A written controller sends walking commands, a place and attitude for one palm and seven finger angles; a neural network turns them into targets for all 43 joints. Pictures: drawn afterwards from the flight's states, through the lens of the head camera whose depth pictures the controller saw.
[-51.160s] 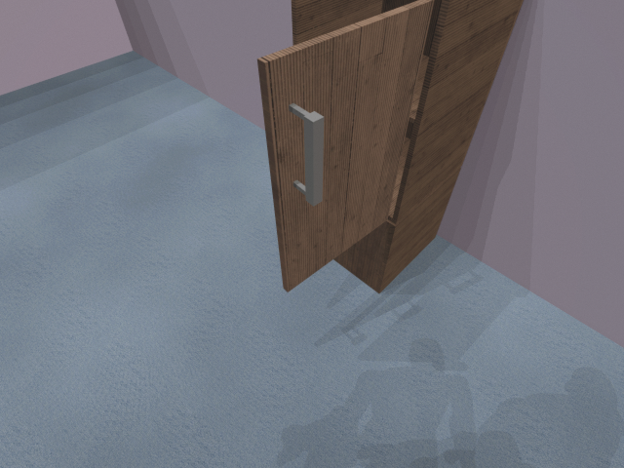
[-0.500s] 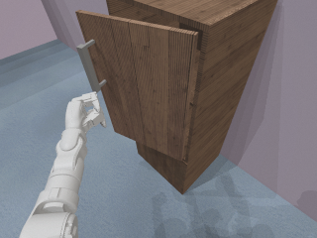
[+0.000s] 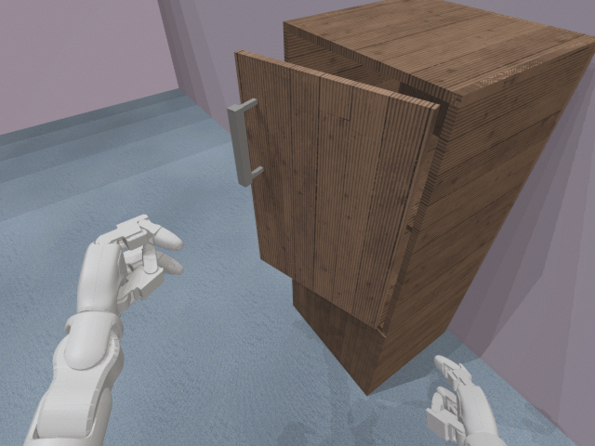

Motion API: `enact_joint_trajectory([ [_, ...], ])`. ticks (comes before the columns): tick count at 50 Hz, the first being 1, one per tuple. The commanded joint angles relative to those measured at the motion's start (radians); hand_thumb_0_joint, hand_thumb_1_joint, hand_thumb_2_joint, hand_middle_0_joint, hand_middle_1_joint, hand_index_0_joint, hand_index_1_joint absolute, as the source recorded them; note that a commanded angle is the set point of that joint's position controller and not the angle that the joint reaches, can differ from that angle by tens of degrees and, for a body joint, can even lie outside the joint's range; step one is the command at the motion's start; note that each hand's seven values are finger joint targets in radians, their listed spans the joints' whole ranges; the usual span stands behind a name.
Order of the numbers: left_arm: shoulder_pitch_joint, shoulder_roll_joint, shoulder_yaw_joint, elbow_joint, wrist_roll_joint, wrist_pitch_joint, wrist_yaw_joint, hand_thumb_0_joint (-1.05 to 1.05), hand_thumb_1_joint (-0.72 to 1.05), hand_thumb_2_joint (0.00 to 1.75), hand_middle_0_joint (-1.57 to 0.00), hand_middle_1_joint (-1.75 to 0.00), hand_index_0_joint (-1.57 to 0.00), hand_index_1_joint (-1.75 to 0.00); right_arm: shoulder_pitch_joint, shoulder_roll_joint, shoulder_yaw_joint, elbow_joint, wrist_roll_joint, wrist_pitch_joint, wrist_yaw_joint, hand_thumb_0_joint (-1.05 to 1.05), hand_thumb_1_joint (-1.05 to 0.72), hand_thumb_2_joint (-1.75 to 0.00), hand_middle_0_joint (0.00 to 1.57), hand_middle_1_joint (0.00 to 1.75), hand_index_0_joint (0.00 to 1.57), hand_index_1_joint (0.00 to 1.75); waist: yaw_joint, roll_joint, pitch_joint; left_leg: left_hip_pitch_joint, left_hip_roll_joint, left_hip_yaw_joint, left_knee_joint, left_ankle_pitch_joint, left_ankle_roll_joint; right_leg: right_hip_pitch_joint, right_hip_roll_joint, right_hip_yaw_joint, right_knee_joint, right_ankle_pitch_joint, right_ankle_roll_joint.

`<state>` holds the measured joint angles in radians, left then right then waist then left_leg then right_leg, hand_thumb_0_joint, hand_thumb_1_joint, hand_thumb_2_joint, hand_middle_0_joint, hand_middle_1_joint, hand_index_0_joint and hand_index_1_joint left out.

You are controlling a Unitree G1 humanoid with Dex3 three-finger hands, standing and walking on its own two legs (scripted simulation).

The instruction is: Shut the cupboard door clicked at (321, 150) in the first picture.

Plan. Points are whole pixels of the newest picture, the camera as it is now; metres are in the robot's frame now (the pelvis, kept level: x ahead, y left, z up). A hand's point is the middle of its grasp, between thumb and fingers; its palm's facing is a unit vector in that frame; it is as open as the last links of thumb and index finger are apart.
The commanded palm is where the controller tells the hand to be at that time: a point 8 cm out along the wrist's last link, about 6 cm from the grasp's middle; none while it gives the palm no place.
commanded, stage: draw the hand back to the body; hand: left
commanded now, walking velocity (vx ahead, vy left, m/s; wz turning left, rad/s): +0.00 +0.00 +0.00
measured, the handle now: (248, 144) +0.66 +0.18 +0.08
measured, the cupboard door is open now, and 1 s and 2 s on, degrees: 18 18 18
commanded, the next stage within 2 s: step back with the hand held close in 0.76 s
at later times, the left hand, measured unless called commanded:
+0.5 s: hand (55, 310) +0.19 +0.27 +0.17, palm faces +0.49 -0.77 -0.41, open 6.9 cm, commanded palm +0.16 +0.30 +0.18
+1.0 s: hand (74, 303) +0.21 +0.26 +0.16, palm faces +0.46 -0.78 -0.42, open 7.4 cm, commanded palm +0.15 +0.29 +0.18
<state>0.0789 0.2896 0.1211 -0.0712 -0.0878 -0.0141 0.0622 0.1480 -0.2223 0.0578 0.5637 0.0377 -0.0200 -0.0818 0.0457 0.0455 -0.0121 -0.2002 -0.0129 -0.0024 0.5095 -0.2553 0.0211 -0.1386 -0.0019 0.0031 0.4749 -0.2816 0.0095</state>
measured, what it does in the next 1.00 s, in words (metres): stands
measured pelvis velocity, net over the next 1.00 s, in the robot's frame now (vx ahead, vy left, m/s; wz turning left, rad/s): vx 0.01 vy -0.01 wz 0.01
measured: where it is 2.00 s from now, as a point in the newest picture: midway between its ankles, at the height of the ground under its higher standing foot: outside the picture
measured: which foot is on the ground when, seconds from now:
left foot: down 0.00-1.00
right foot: down 0.00-1.00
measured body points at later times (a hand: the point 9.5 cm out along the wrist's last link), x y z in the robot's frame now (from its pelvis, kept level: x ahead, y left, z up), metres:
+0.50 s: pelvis +0.02 +0.00 +0.00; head -0.02 -0.04 +0.45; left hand +0.16 +0.31 +0.19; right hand +0.20 -0.23 -0.09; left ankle +0.02 +0.10 -0.74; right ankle -0.01 -0.13 -0.74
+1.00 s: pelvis +0.01 -0.01 +0.00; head -0.01 -0.04 +0.45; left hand +0.18 +0.30 +0.19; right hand +0.20 -0.24 -0.09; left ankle +0.02 +0.10 -0.74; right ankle -0.01 -0.13 -0.74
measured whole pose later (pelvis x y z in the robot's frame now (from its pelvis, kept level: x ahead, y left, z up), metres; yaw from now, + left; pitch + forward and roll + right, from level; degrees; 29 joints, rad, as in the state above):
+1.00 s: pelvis +0.01 -0.01 +0.00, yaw +0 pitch -2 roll -1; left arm 0.46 0.36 0.37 -0.33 -0.08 -0.10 0.10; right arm 0.19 -0.24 0.02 0.62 0.02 -0.03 -0.08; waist 0.04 0.10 -0.04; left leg -0.20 0.01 -0.02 0.50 -0.26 0.01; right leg -0.12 0.02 -0.02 0.42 -0.27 0.00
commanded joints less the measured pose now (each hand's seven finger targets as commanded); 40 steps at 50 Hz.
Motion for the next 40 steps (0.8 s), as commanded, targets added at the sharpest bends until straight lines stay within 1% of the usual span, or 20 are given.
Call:
enact_joint_trajectory([
  [1,-0.187,0.149,0.087,-0.343,0.005,-0.074,0.026,0.0,0.9,0.9,-0.69,-0.84,-0.69,-0.84,-0.091,-0.103,-0.039,-0.124,-0.008,-0.051,-0.005,0.0,-0.9,-0.9,0.2,0.3,0.2,0.3,-0.029,0.05,-0.126,0.149,0.032,-0.03,-0.134,0.176,-0.005,-0.023,0.02,-0.035,-0.092,0.177,-0.032],
  [2,-0.111,0.168,0.118,-0.311,0.004,-0.066,0.026,0.0,0.9,0.9,-0.67,-0.81,-0.67,-0.81,-0.092,-0.11,-0.043,-0.119,-0.011,-0.05,-0.005,0.0,-0.9,-0.9,0.2,0.3,0.2,0.3,-0.019,0.015,-0.107,0.137,0.033,-0.024,-0.138,0.18,-0.001,-0.016,0.02,-0.032,-0.104,0.182,-0.029],
  [3,-0.089,0.153,0.114,-0.336,0.001,-0.067,0.024,0.0,0.9,0.9,-0.64,-0.78,-0.64,-0.78,-0.095,-0.102,-0.041,-0.125,-0.011,-0.046,-0.003,0.0,-0.9,-0.9,0.2,0.3,0.2,0.3,-0.02,0.0,-0.108,0.13,0.032,-0.02,-0.144,0.183,-0.003,0.002,0.015,-0.034,-0.101,0.184,-0.028],
  [6,0.012,0.181,0.174,-0.35,0.0,-0.062,0.022,0.0,0.9,0.9,-0.56,-0.69,-0.56,-0.69,-0.102,-0.103,-0.043,-0.125,-0.014,-0.035,0.003,0.0,-0.9,-0.9,0.2,0.3,0.2,0.3,-0.008,-0.036,-0.075,0.114,0.033,-0.016,-0.15,0.189,-0.003,0.009,0.014,-0.037,-0.111,0.191,-0.025],
  [7,0.067,0.203,0.207,-0.335,-0.002,-0.059,0.022,0.0,0.9,0.9,-0.53,-0.66,-0.53,-0.66,-0.105,-0.108,-0.047,-0.12,-0.016,-0.035,0.002,0.0,-0.9,-0.9,0.2,0.3,0.2,0.3,0.0,-0.03,-0.06,0.103,0.032,-0.009,-0.151,0.192,-0.001,0.016,0.013,-0.034,-0.121,0.194,-0.023],
  [8,0.078,0.194,0.208,-0.367,-0.005,-0.063,0.022,0.0,0.9,0.9,-0.5,-0.63,-0.5,-0.63,-0.108,-0.101,-0.045,-0.128,-0.015,-0.031,0.004,0.0,-0.9,-0.9,0.2,0.3,0.2,0.3,0.0,-0.026,-0.067,0.099,0.03,-0.009,-0.153,0.192,-0.002,0.03,0.007,-0.036,-0.116,0.193,-0.023],
  [12,0.164,0.267,0.302,-0.458,-0.005,-0.075,0.03,0.0,0.9,0.9,-0.39,-0.51,-0.39,-0.51,-0.114,-0.102,-0.054,-0.125,-0.018,-0.041,0.003,0.0,-0.9,-0.9,0.2,0.3,0.2,0.3,0.015,-0.008,-0.102,0.108,0.027,0.0,-0.135,0.236,0.002,0.051,0.007,-0.033,-0.119,0.237,-0.019],
  [13,0.173,0.264,0.304,-0.507,-0.003,-0.082,0.033,0.0,0.9,0.9,-0.36,-0.48,-0.36,-0.48,-0.114,-0.096,-0.055,-0.13,-0.016,-0.047,0.003,0.0,-0.9,-0.9,0.2,0.3,0.2,0.3,0.014,0.037,-0.126,0.118,0.026,0.003,-0.131,0.246,0.001,0.062,0.001,-0.032,-0.108,0.242,-0.021],
  [14,0.199,0.27,0.318,-0.516,-0.002,-0.085,0.038,0.0,0.9,0.9,-0.34,-0.45,-0.34,-0.45,-0.11,-0.093,-0.054,-0.126,-0.017,-0.054,0.003,0.0,-0.9,-0.9,0.2,0.3,0.2,0.3,0.015,0.033,-0.116,0.113,0.025,0.001,-0.128,0.251,-0.001,0.054,0.004,-0.037,-0.106,0.243,-0.021],
  [15,0.217,0.27,0.323,-0.553,0.0,-0.091,0.042,0.0,0.9,0.9,-0.31,-0.42,-0.31,-0.42,-0.109,-0.092,-0.057,-0.126,-0.016,-0.063,0.003,0.0,-0.9,-0.9,0.2,0.3,0.2,0.3,0.015,0.069,-0.128,0.122,0.025,0.001,-0.125,0.265,-0.004,0.056,0.004,-0.037,-0.102,0.247,-0.022],
  [19,0.328,0.292,0.374,-0.569,0.0,-0.094,0.057,0.0,0.9,0.9,-0.2,-0.3,-0.2,-0.3,-0.1,-0.094,-0.061,-0.118,-0.014,-0.089,-0.002,0.0,-0.9,-0.9,0.2,0.3,0.2,0.3,0.02,0.058,-0.079,0.101,0.025,0.003,-0.123,0.249,-0.005,0.033,0.008,-0.042,-0.108,0.234,-0.021],
  [20,0.318,0.252,0.337,-0.541,0.002,-0.092,0.055,0.0,0.9,0.9,-0.2,-0.3,-0.2,-0.3,-0.098,-0.094,-0.061,-0.111,-0.014,-0.092,-0.002,0.0,-0.9,-0.9,0.2,0.3,0.2,0.3,0.01,0.029,-0.042,0.09,0.024,0.004,-0.125,0.232,-0.004,0.008,0.009,-0.044,-0.11,0.219,-0.02],
  [22,0.287,0.226,0.307,-0.495,0.005,-0.085,0.055,0.0,0.9,0.9,-0.2,-0.3,-0.2,-0.3,-0.093,-0.107,-0.068,-0.099,-0.014,-0.096,-0.006,0.0,-0.9,-0.9,0.2,0.3,0.2,0.3,-0.003,-0.002,0.014,0.085,0.026,0.005,-0.13,0.195,0.002,-0.034,0.009,-0.039,-0.131,0.182,-0.015],
  [25,0.243,0.216,0.298,-0.448,0.007,-0.086,0.059,0.0,0.9,0.9,-0.2,-0.3,-0.2,-0.3,-0.084,-0.115,-0.074,-0.094,-0.014,-0.095,-0.012,0.0,-0.9,-0.9,0.2,0.3,0.2,0.3,-0.008,-0.051,0.03,0.08,0.023,0.002,-0.137,0.144,0.009,-0.055,0.007,-0.039,-0.132,0.129,-0.011],
  [28,0.242,0.238,0.316,-0.453,0.006,-0.094,0.059,0.0,0.9,0.9,-0.2,-0.3,-0.2,-0.3,-0.089,-0.113,-0.075,-0.096,-0.016,-0.097,-0.016,0.0,-0.9,-0.9,0.2,0.3,0.2,0.3,0.005,-0.048,-0.016,0.096,0.018,0.008,-0.136,0.145,0.016,-0.025,-0.002,-0.032,-0.13,0.132,-0.01],
  [31,0.256,0.258,0.334,-0.501,0.005,-0.103,0.059,0.0,0.9,0.9,-0.2,-0.3,-0.2,-0.3,-0.1,-0.104,-0.073,-0.101,-0.018,-0.101,-0.016,0.0,-0.9,-0.9,0.2,0.3,0.2,0.3,0.018,-0.007,-0.07,0.113,0.014,0.014,-0.125,0.173,0.016,0.005,-0.003,-0.025,-0.122,0.169,-0.012],
  [32,0.268,0.287,0.358,-0.513,0.004,-0.106,0.061,0.0,0.9,0.9,-0.2,-0.3,-0.2,-0.3,-0.098,-0.107,-0.074,-0.097,-0.021,-0.105,-0.017,0.0,-0.9,-0.9,0.2,0.3,0.2,0.3,0.024,-0.011,-0.093,0.112,0.013,0.014,-0.124,0.181,0.015,0.027,-0.004,-0.022,-0.128,0.181,-0.011],
  [33,0.269,0.269,0.343,-0.531,0.003,-0.108,0.059,0.0,0.9,0.9,-0.2,-0.3,-0.2,-0.3,-0.105,-0.096,-0.069,-0.103,-0.019,-0.106,-0.016,0.0,-0.9,-0.9,0.2,0.3,0.2,0.3,0.021,0.016,-0.087,0.111,0.012,0.019,-0.12,0.193,0.014,0.028,-0.007,-0.021,-0.12,0.199,-0.012],
  [36,0.269,0.281,0.355,-0.546,0.006,-0.109,0.062,0.0,0.9,0.9,-0.2,-0.3,-0.2,-0.3,-0.108,-0.09,-0.064,-0.1,-0.019,-0.111,-0.014,0.0,-0.9,-0.9,0.2,0.3,0.2,0.3,0.021,0.06,-0.051,0.103,0.011,0.02,-0.118,0.197,0.007,0.011,-0.002,-0.023,-0.127,0.2,-0.016],
  [40,0.279,0.256,0.344,-0.505,0.004,-0.102,0.057,0.0,0.9,0.9,-0.2,-0.3,-0.2,-0.3,-0.104,-0.09,-0.064,-0.096,-0.019,-0.11,-0.014,0.0,-0.9,-0.9,0.2,0.3,0.2,0.3,0.015,0.041,-0.005,0.095,0.017,0.022,-0.125,0.192,0.005,-0.01,0.002,-0.025,-0.135,0.192,-0.014],
])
